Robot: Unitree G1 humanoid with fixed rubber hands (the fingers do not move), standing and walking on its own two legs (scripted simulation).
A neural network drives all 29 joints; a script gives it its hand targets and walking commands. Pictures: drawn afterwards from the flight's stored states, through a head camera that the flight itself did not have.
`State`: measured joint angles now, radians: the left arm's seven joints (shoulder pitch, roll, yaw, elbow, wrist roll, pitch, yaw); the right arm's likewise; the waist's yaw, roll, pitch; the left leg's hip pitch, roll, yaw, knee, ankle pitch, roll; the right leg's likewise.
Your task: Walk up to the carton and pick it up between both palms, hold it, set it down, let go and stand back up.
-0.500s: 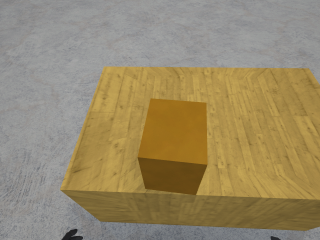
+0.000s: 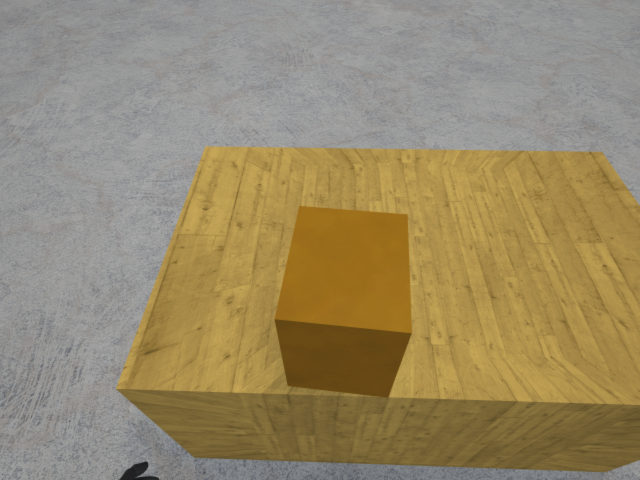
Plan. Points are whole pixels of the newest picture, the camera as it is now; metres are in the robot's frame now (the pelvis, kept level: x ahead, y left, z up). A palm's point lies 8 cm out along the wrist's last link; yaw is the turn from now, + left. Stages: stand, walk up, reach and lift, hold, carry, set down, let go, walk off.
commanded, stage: walk up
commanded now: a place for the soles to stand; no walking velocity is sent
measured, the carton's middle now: (344, 304) +0.41 -0.01 -0.10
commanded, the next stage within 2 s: reach and lift in 0.36 s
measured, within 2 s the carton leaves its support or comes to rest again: neither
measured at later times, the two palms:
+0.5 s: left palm out of the picture +0.10 +0.29 -0.13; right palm out of the picture +0.09 -0.29 -0.13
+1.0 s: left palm (141, 474) +0.15 +0.26 -0.10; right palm out of the picture +0.11 -0.26 -0.10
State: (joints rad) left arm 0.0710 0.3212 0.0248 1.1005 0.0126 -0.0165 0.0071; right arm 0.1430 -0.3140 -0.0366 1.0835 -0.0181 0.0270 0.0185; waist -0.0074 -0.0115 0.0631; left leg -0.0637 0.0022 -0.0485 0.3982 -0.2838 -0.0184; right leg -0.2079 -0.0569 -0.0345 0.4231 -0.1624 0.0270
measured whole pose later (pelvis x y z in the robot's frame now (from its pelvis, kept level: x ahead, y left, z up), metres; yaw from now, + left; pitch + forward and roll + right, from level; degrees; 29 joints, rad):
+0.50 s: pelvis -0.01 +0.00 -0.01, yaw +0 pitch -1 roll +0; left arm 0.08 0.33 0.04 0.87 -0.03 0.25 0.03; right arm 0.06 -0.29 -0.14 1.06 -0.09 -0.04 0.05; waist -0.01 0.00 0.12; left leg -0.20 0.02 -0.04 0.59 -0.37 -0.03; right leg -0.32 -0.04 -0.03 0.57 -0.22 0.01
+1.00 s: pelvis +0.00 -0.01 -0.01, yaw -1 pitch -4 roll -1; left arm 0.17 0.26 0.15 0.50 0.05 0.34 -0.02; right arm 0.22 -0.21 -0.03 0.77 0.01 -0.19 -0.03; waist -0.01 -0.03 0.13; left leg -0.11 0.05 -0.03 0.58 -0.39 -0.05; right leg -0.25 -0.01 -0.03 0.58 -0.25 0.00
